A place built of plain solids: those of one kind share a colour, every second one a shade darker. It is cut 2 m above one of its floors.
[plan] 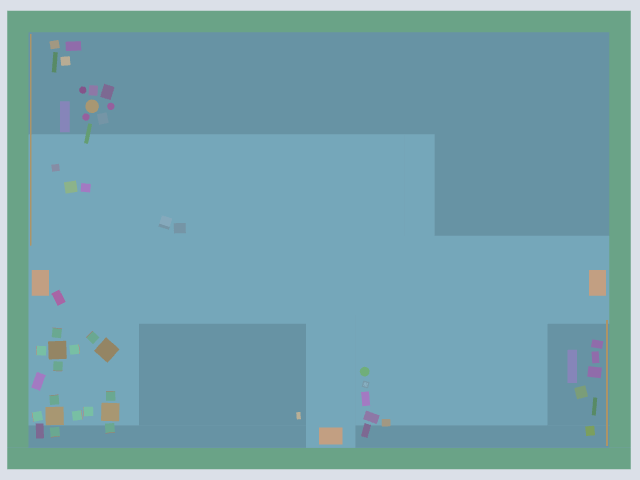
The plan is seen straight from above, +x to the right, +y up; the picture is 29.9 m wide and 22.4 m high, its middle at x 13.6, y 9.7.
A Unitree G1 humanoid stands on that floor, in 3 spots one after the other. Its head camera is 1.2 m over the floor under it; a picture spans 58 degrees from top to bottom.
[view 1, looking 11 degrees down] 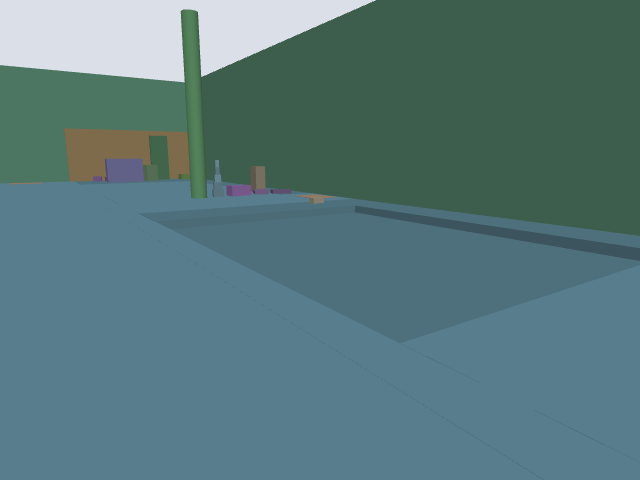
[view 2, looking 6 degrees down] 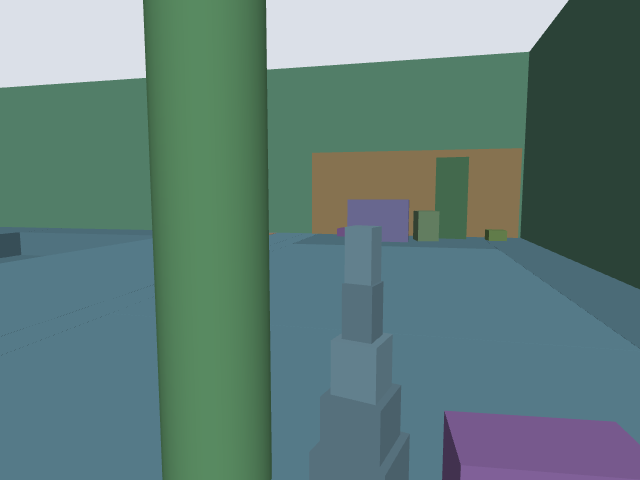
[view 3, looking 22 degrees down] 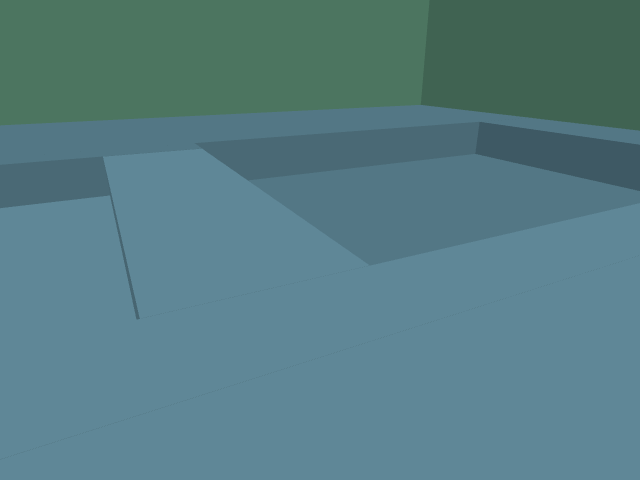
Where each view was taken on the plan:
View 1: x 3.25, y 7.70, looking -34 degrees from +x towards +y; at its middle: floor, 7.18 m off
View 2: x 14.10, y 2.75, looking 13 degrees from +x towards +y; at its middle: floor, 11.49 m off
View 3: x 17.51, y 7.79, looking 63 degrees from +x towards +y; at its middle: floor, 3.21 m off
